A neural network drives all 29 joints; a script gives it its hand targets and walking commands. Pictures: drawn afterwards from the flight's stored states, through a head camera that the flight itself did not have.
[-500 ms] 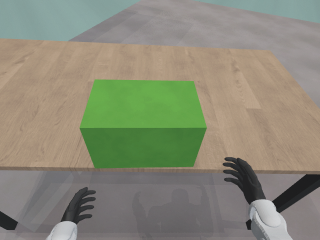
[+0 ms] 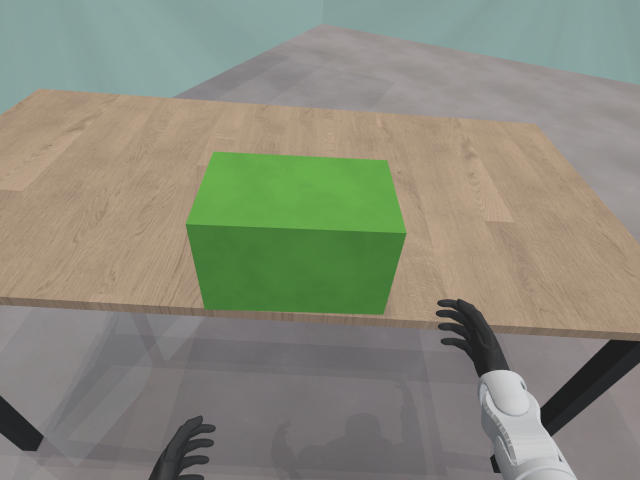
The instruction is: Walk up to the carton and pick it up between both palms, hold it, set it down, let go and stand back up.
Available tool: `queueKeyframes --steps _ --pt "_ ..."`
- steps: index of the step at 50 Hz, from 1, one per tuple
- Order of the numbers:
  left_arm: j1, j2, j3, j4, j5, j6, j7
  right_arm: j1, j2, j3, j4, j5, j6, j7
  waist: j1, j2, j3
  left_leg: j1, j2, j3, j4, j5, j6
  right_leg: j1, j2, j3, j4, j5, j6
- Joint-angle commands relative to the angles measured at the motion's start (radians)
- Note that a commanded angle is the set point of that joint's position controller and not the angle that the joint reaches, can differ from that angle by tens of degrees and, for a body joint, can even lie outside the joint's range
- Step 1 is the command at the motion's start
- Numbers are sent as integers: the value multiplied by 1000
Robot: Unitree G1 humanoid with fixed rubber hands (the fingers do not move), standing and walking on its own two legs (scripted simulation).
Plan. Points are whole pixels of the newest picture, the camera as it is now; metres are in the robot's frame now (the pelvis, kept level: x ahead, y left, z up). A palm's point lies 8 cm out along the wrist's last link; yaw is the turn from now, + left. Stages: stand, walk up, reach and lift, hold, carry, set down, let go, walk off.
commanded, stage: let go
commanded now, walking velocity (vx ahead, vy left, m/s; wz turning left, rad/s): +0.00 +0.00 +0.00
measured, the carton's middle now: (298, 233) +0.45 +0.05 +0.07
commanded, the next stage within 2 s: stand in 0.26 s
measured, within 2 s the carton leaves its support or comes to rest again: neither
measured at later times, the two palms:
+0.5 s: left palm out of the picture +0.04 +0.29 -0.11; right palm out of the picture +0.03 -0.24 -0.15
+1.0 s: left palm out of the picture +0.10 +0.21 -0.11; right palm out of the picture -0.04 -0.26 -0.15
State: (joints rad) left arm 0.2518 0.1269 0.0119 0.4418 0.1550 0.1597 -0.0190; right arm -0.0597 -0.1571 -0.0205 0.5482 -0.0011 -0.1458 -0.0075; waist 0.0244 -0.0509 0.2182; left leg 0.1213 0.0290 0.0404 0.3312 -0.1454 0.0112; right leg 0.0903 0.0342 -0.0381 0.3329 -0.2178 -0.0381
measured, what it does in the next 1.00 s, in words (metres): steps on the spot: left foot, then right foot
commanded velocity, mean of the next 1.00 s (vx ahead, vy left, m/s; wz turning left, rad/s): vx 0.00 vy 0.00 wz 0.00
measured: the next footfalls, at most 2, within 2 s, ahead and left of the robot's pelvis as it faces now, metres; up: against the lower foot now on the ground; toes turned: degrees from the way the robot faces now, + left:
left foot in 0.52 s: -0.03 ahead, +0.12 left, +0.00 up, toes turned -7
right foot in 0.78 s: -0.04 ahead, -0.10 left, +0.00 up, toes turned +0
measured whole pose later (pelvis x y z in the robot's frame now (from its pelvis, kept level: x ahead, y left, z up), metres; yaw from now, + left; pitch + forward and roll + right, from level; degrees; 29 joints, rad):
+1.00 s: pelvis -0.06 +0.00 -0.01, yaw -7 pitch +3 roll +0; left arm 0.14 0.19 -0.05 0.80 0.02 0.00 0.03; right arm 0.20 -0.27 -0.01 0.96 -0.03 0.02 -0.01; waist -0.04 0.05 0.01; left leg -0.26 -0.01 -0.01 0.51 -0.28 0.02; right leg -0.28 0.07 0.10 0.52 -0.27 -0.04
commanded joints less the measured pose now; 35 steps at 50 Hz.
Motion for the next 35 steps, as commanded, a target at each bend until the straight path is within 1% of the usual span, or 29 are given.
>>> queueKeyframes --steps 1,3,4,5,6,7,8,10,11,12,13,14,15,16,17,18,19,20,21,22,24,25,26,27,28,29,30,32,35 --pt "-79 72 -3 -83 -22 -125 10 175 -120 -70 250 -31 145 8 -64 91 132 -541 57 18 -249 -320 36 261 -24 93 -27 -224 -14" --pt "-65 92 2 -78 -35 -156 14 170 -119 -74 250 -27 149 16 -71 37 113 -376 3 11 -165 -243 20 99 -71 114 -72 -311 -44" --pt "-75 108 8 -93 -44 -158 15 167 -112 -59 235 -17 150 16 -76 -27 83 -156 -45 -6 -50 -160 6 -122 -132 132 -137 -394 -78" --pt "-124 122 3 -131 -62 -138 26 146 -94 -36 199 -6 153 10 -83 -74 25 151 -85 -43 102 -85 -10 -443 -199 140 -230 -483 -107" --pt "-256 158 29 -185 -73 -97 39 113 -83 -17 165 33 169 16 -95 65 38 148 -99 -28 77 -110 -40 -574 -199 159 -233 -512 -100" --pt "-267 145 -1 -240 -86 -71 52 102 -88 -25 159 35 184 24 -104 131 38 84 -74 -32 39 -161 -34 -537 -180 127 -187 -432 -91" --pt "-253 125 -23 -232 -98 -62 58 104 -92 -30 172 33 196 34 -99 192 43 -80 -32 -43 -43 -291 -15 -380 -123 83 -108 -338 -67" --pt "-185 79 -38 -84 -75 -89 65 91 -138 -46 218 26 194 58 -76 335 27 -617 96 -96 -254 -623 54 189 8 27 112 -89 -5" --pt "-150 77 -29 8 -53 -116 59 98 -156 -52 250 11 185 63 -63 350 46 -840 135 -97 -317 -667 76 412 41 25 172 -7 10" --pt "-134 85 -19 75 -38 -133 50 105 -174 -59 278 -9 173 61 -61 326 65 -950 144 -86 -329 -630 79 500 47 33 182 25 9" --pt "-134 93 -15 112 -37 -141 42 100 -191 -67 279 -25 157 59 -62 289 67 -968 141 -79 -319 -597 75 488 49 35 174 18 4" --pt "135 240 42 185 -140 -163 23 -59 -294 -62 151 -30 167 34 143 361 179 -747 92 -140 -169 -609 49 -213 -68 101 132 -58 72" --pt "137 242 36 231 -160 -160 18 -67 -295 -71 147 -11 180 29 104 276 244 -593 117 -114 -71 -623 58 -518 -47 106 102 -245 54" --pt "62 253 31 230 -155 -170 13 48 -238 -58 135 -18 180 32 18 155 135 -549 96 -167 6 -551 65 -457 -105 160 25 -160 32" --pt "-30 294 36 193 -156 -189 14 143 -203 -38 139 -13 171 47 -33 -20 55 -531 -11 -123 113 -431 35 -516 -141 240 -42 -250 -15" --pt "-54 299 47 187 -155 -198 11 140 -209 -40 157 -30 170 53 -11 -161 -3 -360 -90 -58 314 -369 19 -730 -177 347 -153 -433 -69" --pt "-70 287 50 185 -155 -202 8 159 -221 -52 155 -50 171 61 -21 -238 -75 -156 -119 -56 498 -254 24 -898 -196 425 -223 -408 -99" --pt "-150 281 46 163 -141 -207 8 233 -221 -54 171 -49 167 64 -65 -234 -161 -124 -92 -88 541 -250 37 -872 -188 391 -186 -289 -101" --pt "-232 275 44 137 -129 -208 12 323 -210 -50 198 -38 165 65 -114 -220 -233 -229 -101 -73 541 -276 44 -722 -179 324 -130 -201 -97" --pt "-282 261 41 124 -121 -206 17 376 -195 -40 222 -33 162 62 -130 -202 -293 -343 -96 -59 453 -297 46 -529 -167 294 -75 -133 -86" --pt "-136 236 39 170 -127 -194 21 255 -189 -27 215 -33 146 42 -38 -89 -356 -366 -70 -49 91 -229 52 -334 -116 307 75 5 -64" --pt "-52 237 37 206 -137 -190 24 210 -203 -26 203 -32 135 31 -6 -67 -385 -298 -30 -87 -15 -134 57 -329 -95 292 140 114 -44" --pt "-6 233 33 222 -147 -193 28 213 -223 -25 200 -33 126 21 -3 -38 -434 -215 47 -172 -23 -47 72 -358 -69 246 197 212 -20" --pt "19 201 20 216 -161 -194 29 198 -276 -33 209 -35 127 14 9 126 -433 -187 167 -313 25 124 134 -471 6 134 255 86 27" --pt "-14 219 18 225 -146 -186 28 247 -271 -33 240 -29 129 14 -33 236 -426 -287 229 -352 42 209 212 -427 2 120 346 -112 33" --pt "-43 231 24 226 -142 -180 25 253 -232 -19 256 -34 126 15 -37 210 -421 -263 239 -345 49 305 234 -463 7 133 431 -180 32" --pt "-36 228 26 235 -142 -176 24 278 -228 -12 269 -41 124 11 -37 154 -408 -186 246 -305 77 463 240 -551 25 126 500 -230 30" --pt "-41 212 15 242 -139 -171 25 367 -249 -11 309 -41 122 -5 -55 154 -389 -146 245 -301 131 753 238 -589 20 131 540 -253 28" --pt "-36 188 -2 252 -155 -171 34 387 -250 -8 350 -38 131 -10 -43 191 -369 -83 173 -217 174 856 170 -576 16 127 378 -231 38"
